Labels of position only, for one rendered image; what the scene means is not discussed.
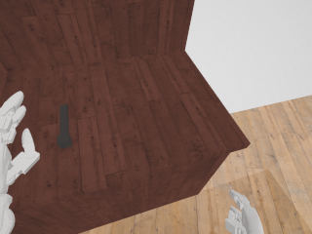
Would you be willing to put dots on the robot right hand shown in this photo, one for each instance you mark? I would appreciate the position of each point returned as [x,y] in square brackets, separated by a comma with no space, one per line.
[245,222]

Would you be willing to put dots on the robot left hand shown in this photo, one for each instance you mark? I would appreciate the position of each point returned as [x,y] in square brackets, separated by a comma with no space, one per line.
[11,113]

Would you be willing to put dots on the left robot forearm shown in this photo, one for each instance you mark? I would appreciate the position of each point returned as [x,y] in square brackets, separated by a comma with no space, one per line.
[7,217]

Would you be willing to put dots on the counter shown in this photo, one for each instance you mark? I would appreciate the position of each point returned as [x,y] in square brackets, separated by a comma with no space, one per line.
[146,128]

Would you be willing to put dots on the tap lever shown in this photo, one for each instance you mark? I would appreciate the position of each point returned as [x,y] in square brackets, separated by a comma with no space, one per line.
[64,140]

